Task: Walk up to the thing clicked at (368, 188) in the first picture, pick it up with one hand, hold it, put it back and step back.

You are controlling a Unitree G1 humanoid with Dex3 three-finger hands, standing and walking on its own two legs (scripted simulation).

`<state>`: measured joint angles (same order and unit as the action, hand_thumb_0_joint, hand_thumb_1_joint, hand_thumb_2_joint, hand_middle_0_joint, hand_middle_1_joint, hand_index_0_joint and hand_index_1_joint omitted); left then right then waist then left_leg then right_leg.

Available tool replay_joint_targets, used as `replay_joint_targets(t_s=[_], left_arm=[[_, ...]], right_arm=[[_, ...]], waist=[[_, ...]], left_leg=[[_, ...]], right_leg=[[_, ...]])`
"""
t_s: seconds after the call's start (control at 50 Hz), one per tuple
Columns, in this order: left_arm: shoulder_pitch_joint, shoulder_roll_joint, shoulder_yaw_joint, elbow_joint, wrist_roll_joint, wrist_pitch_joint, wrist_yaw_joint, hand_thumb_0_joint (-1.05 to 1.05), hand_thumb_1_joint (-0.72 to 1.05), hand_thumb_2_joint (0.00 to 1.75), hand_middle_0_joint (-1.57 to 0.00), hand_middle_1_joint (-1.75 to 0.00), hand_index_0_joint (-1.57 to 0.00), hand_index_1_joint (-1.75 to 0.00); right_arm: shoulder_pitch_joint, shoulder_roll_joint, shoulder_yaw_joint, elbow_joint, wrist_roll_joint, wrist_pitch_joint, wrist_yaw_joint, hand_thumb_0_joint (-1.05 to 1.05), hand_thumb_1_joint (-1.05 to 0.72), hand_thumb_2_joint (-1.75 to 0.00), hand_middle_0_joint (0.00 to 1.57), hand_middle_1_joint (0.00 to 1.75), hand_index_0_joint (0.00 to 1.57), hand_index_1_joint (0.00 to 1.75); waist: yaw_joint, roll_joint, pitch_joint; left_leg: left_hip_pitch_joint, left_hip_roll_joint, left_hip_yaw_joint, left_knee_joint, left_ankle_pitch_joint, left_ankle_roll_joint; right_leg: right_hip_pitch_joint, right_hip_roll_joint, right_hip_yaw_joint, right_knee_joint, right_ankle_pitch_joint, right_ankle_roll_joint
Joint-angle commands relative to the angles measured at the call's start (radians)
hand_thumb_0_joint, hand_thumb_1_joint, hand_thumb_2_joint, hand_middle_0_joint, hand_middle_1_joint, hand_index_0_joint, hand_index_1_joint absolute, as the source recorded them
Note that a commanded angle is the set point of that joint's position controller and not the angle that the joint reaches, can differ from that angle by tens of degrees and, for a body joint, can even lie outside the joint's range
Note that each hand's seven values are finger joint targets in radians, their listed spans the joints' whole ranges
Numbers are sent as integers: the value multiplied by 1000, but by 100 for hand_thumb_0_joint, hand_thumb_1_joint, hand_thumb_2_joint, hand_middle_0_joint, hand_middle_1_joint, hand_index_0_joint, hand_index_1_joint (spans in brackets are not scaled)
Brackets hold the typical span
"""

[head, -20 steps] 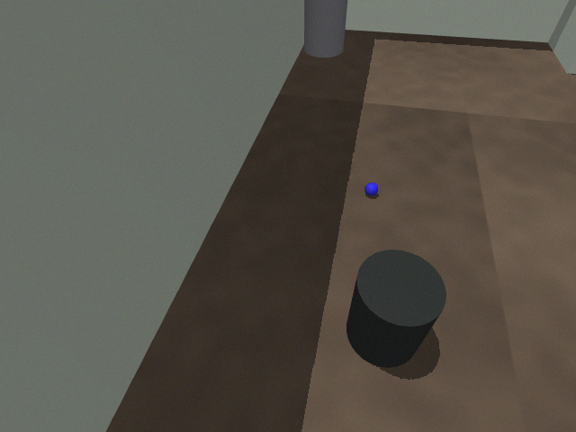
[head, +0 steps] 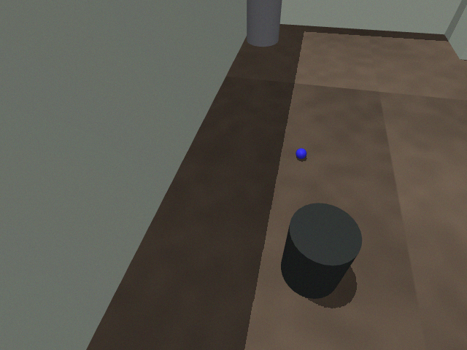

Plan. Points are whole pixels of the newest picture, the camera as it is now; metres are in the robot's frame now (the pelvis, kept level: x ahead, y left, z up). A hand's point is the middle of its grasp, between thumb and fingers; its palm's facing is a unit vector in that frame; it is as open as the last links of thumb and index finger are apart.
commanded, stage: stand
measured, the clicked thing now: (301, 153) +1.32 -0.36 -0.75
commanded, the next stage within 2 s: walk up in 0.72 s
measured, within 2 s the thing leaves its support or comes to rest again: neither
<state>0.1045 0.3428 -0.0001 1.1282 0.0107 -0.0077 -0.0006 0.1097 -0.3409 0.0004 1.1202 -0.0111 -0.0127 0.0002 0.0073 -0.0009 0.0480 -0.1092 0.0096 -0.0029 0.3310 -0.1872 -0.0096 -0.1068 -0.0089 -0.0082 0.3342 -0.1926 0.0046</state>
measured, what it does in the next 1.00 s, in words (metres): lifts its left foot, turning right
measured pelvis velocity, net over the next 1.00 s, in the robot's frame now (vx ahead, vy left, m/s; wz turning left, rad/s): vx -0.02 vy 0.07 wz -0.34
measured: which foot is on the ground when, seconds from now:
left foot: down 0.00-1.00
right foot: down 0.00-0.98, up 1.00-1.00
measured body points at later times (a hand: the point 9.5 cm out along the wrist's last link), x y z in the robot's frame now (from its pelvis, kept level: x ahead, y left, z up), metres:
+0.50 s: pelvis +0.00 +0.00 +0.00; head +0.01 +0.00 +0.45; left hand +0.07 +0.30 -0.13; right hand +0.08 -0.30 -0.13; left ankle +0.00 +0.13 -0.75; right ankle -0.01 -0.12 -0.75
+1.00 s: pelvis -0.02 +0.07 -0.02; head +0.05 +0.06 +0.43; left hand +0.14 +0.35 -0.15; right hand +0.05 -0.29 -0.11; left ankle +0.02 +0.17 -0.75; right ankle -0.01 -0.12 -0.74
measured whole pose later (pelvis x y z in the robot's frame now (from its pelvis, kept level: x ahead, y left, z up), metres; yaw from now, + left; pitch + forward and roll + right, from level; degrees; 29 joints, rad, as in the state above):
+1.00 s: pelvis -0.02 +0.07 -0.02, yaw -19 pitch +0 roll +0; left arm 0.25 0.38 0.06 0.83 0.05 0.05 0.01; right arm 0.01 -0.40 -0.11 0.83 -0.02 0.02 0.03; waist 0.03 -0.02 0.14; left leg -0.27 -0.05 -0.08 0.57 -0.29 0.01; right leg -0.35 0.08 0.32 0.57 -0.24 0.05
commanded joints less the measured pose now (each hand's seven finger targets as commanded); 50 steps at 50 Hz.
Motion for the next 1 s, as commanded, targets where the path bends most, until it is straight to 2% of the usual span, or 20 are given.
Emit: replay_joint_targets(t_s=[0.0, 0.16, 0.3, 0.44, 0.54, 0.68, 0.7, 0.72, 0.74, 0.76, 0.78, 0.8, 0.82, 0.84, 0.88, 0.9, 0.92, 0.94, 0.96, 0.98], left_arm=[[-41, 210, 40, -62, -2, -26, 9, 0, 90, 90, -20, -30, -20, -30], [-33, 212, 40, -57, -2, -27, 11, 0, 90, 90, -20, -30, -20, -30], [-26, 208, 40, -55, -4, -24, 9, 0, 90, 90, -20, -30, -20, -30], [-34, 212, 39, -58, -2, -27, 11, 0, 90, 90, -20, -30, -20, -30], [-31, 212, 39, -57, -3, -28, 11, 0, 90, 90, -20, -30, -20, -30], [-28, 215, 39, -59, -4, -27, 11, 0, 90, 90, -20, -30, -20, -30], [26, 282, 78, -162, 18, -4, 7, 0, 90, 90, -20, -30, -20, -30], [61, 288, 85, -176, 20, -2, 10, 0, 90, 90, -20, -30, -20, -30], [55, 312, 100, -204, 27, -8, 12, 0, 90, 90, -20, -30, -20, -30], [89, 322, 114, -239, 33, -11, 15, 0, 90, 90, -20, -30, -20, -30], [91, 333, 124, -272, 39, -9, 19, 0, 90, 90, -20, -30, -20, -30], [80, 320, 125, -306, 42, -11, 23, 0, 90, 90, -20, -30, -20, -30], [67, 299, 122, -335, 42, -11, 27, 0, 90, 90, -20, -30, -20, -30], [71, 280, 123, -353, 42, -9, 27, 0, 90, 90, -20, -30, -20, -30], [90, 270, 127, -392, 43, -1, 24, 0, 90, 90, -20, -30, -20, -30], [65, 277, 129, -414, 44, 4, 21, 0, 90, 90, -20, -30, -20, -30], [42, 265, 126, -438, 40, 10, 16, 0, 90, 90, -20, -30, -20, -30], [11, 224, 111, -468, 35, 12, 16, 0, 90, 90, -20, -30, -20, -30], [52, 139, 96, -486, 31, 16, 20, 0, 90, 90, -20, -30, -20, -30], [141, 215, 112, -461, 41, 26, 32, 0, 90, 90, -20, -30, -20, -30]], right_arm=[[-38, -214, -38, -58, 3, -25, -12, 0, -90, -90, 20, 30, 20, 30], [-36, -209, -34, -58, 5, -22, -11, 0, -90, -90, 20, 30, 20, 30], [-37, -217, -36, -53, 3, -20, -12, 0, -90, -90, 20, 30, 20, 30], [-35, -213, -35, -53, 4, -22, -12, 0, -90, -90, 20, 30, 20, 30], [-35, -218, -34, -53, 2, -19, -11, 0, -90, -90, 20, 30, 20, 30], [-30, -214, -33, -51, 3, -23, -11, 0, -90, -90, 20, 30, 20, 30], [-116, -343, -127, -144, -12, -10, 4, 0, -90, -90, 20, 30, 20, 30], [-110, -301, -125, -177, -12, 0, 6, 0, -90, -90, 20, 30, 20, 30], [-92, -265, -122, -199, 2, 5, 12, 0, -90, -90, 20, 30, 20, 30], [-97, -240, -119, -226, 2, 12, 18, 0, -90, -90, 20, 30, 20, 30], [-86, -218, -119, -245, -3, 22, 21, 0, -90, -90, 20, 30, 20, 30], [-78, -209, -122, -257, -3, 30, 24, 0, -90, -90, 20, 30, 20, 30], [-69, -224, -129, -262, 3, 33, 27, 0, -90, -90, 20, 30, 20, 30], [-60, -227, -136, -272, 4, 33, 28, 0, -90, -90, 20, 30, 20, 30], [-43, -206, -140, -306, -1, 36, 30, 0, -90, -90, 20, 30, 20, 30], [-12, -198, -141, -313, -3, 36, 31, 0, -90, -90, 20, 30, 20, 30], [30, -199, -150, -317, -5, 34, 30, 0, -90, -90, 20, 30, 20, 30], [101, -227, -162, -316, -20, 30, 21, 0, -90, -90, 20, 30, 20, 30], [92, -311, -180, -340, -32, 26, 10, 0, -90, -90, 20, 30, 20, 30], [-23, -358, -189, -398, -32, 30, 11, 0, -90, -90, 20, 30, 20, 30]], waist=[[-4, 2, -82], [-7, -2, -82], [-3, 23, -53], [-5, -4, -73], [-6, 7, -61], [-6, 13, -83], [-22, 51, -3], [-14, 10, -12], [-15, -82, -42], [2, -185, -71], [2, -217, -80], [-17, -204, -94], [-31, -194, -108], [-31, -165, -122], [-27, -157, -144], [-44, -159, -148], [-72, -118, -153], [-124, -47, -162], [-96, 235, -154], [-57, 244, -132]], left_leg=[[16, 121, -89, -45, 162, 36], [33, 120, -88, -40, 175, 37], [0, 114, -89, -56, 107, 31], [27, 122, -93, -49, 179, 31], [4, 117, -90, -49, 127, 33], [18, 119, -92, -51, 195, 28], [72, 53, 46, 156, 64, 28], [17, 37, 10, 222, 16, 36], [-103, 13, -6, 281, -66, 23], [-224, -24, -38, 362, -289, 23], [-281, -49, -107, 472, -392, 20], [-307, -25, -147, 483, -393, 15], [-308, -14, -158, 480, -360, 16], [-284, -30, -121, 457, -324, 7], [-201, -68, -77, 386, -282, 2], [-123, -75, -74, 307, -252, -3], [22, -74, -66, 167, -173, 3], [190, 4, -133, -28, -106, 24], [264, 275, -425, -77, 4, 75], [83, 442, -509, -91, -40, 214]], right_leg=[[20, -126, 89, -51, 159, -32], [15, -127, 89, -57, 181, -30], [4, -124, 95, -75, 119, -31], [10, -125, 86, -62, 167, -29], [18, -129, 92, -77, 139, -28], [34, -128, 82, -59, 190, -29], [-161, -128, 258, 18, 396, -80], [-161, -158, 325, 41, 437, -114], [-72, -191, 414, 41, 449, -159], [18, -242, 534, 26, 481, -215], [30, -279, 630, 17, 457, -260], [50, -271, 630, 13, 408, -267], [49, -239, 602, 32, 428, -246], [29, -183, 553, 50, 445, -216], [-38, -127, 530, 74, 485, -182], [-101, -108, 522, 96, 469, -170], [-207, -56, 473, 139, 395, -131], [-354, 17, 387, 239, 241, -57], [-509, 165, 243, 429, -237, -4], [-486, 107, 212, 584, -399, 16]])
